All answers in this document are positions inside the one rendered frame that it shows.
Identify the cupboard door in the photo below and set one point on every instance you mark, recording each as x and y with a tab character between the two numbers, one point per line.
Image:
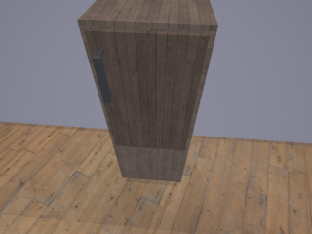
154	77

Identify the handle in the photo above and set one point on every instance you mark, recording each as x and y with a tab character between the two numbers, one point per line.
101	77

